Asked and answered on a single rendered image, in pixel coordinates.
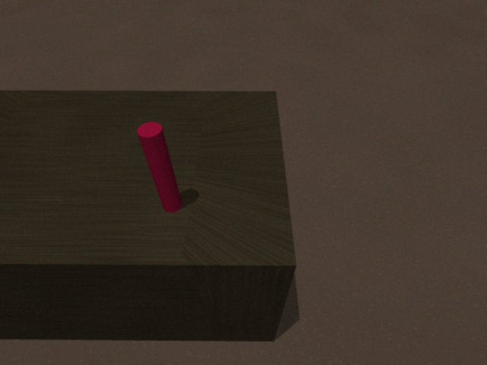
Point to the can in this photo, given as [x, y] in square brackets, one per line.
[153, 142]

